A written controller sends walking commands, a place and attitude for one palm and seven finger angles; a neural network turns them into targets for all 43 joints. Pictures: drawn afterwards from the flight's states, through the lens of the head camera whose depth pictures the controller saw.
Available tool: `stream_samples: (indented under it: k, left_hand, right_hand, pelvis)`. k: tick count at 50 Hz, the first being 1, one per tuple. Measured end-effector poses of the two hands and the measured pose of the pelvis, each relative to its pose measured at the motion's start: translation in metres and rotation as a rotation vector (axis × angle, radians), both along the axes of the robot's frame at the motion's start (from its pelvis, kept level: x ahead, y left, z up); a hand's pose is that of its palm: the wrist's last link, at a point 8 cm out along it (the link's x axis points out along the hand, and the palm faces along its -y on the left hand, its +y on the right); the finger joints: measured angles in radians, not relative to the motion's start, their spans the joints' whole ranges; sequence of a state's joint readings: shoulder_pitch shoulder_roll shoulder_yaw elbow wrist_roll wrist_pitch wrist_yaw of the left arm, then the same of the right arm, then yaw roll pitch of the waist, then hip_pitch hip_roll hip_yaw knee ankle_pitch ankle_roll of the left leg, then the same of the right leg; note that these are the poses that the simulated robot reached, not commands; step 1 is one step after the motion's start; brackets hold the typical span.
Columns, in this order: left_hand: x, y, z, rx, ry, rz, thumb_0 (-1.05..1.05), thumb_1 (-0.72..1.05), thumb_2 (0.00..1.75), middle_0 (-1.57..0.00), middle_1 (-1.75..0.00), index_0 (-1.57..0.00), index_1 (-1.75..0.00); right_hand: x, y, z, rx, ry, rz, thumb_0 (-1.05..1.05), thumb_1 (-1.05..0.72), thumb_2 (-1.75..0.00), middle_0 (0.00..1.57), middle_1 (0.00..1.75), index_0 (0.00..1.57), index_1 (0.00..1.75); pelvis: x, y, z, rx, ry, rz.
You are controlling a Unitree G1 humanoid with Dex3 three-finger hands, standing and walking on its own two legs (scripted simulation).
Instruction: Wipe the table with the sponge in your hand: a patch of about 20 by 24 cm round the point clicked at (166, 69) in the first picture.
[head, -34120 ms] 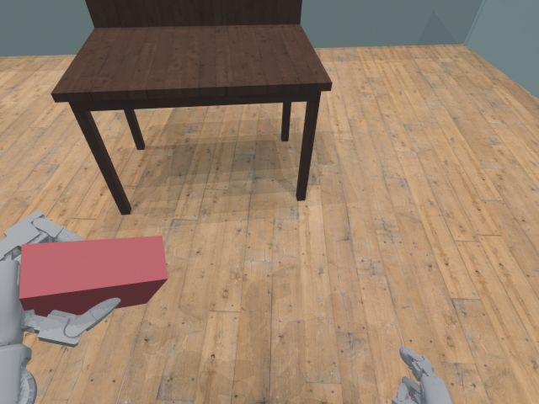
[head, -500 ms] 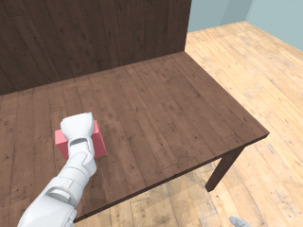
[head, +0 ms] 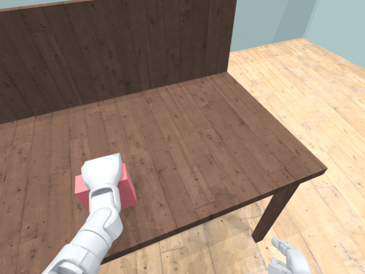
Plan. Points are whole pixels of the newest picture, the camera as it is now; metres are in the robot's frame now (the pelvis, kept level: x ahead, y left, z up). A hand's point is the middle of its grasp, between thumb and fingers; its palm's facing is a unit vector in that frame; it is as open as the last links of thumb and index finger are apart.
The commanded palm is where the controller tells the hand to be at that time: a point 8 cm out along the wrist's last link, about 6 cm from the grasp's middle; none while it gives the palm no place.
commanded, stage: wipe back along the middle lane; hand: left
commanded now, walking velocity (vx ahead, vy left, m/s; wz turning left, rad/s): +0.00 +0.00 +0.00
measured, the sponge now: (110, 195) +0.31 +0.23 -0.05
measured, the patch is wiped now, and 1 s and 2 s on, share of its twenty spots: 0.85 0.90 0.90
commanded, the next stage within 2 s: slide across to the third lane in 0.50 s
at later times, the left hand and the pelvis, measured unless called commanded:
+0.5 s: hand (110, 200) +0.28 +0.21 +0.00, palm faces -0.03 -0.06 -1.00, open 9.3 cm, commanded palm +0.23 +0.19 +0.03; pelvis -0.01 -0.01 +0.00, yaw -1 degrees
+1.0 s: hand (127, 197) +0.29 +0.17 +0.00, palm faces -0.05 -0.05 -1.00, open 9.3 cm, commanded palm +0.26 +0.14 +0.05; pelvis -0.02 -0.02 +0.00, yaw +1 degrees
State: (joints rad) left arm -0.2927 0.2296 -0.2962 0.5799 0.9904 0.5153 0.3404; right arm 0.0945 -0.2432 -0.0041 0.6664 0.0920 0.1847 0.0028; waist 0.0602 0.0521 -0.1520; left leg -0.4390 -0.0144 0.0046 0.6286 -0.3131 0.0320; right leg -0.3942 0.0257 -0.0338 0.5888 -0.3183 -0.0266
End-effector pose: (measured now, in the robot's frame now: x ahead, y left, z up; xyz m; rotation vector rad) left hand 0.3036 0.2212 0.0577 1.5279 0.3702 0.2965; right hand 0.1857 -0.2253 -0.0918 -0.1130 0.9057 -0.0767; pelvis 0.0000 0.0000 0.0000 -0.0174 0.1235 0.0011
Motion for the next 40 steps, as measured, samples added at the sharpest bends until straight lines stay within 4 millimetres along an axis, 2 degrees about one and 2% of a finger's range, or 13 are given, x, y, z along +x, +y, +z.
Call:
stream_samples:
  k: [26, 40]
  left_hand:
    - [-0.047, -0.018, -0.001, -0.033, -0.010, -0.015, 0.03, -0.43, 1.11, -0.73, -1.50, -0.76, -1.48]
    - [-0.042, -0.026, 0.000, -0.017, 0.021, -0.026, 0.02, -0.44, 1.11, -0.75, -1.48, -0.78, -1.46]
  right_hand:
    - [0.011, -0.004, 0.014, 0.020, -0.095, 0.013, 0.01, -0.91, -0.90, 0.20, 0.30, 0.20, 0.30]
    - [0.010, 0.002, 0.006, 0.041, -0.092, 0.034, 0.01, -0.91, -0.90, 0.20, 0.30, 0.20, 0.30]
  pelvis:
    - [-0.010, -0.008, 0.001, 0.013, -0.050, -0.013]
    - [-0.015, -0.011, -0.001, 0.014, -0.052, 0.005]
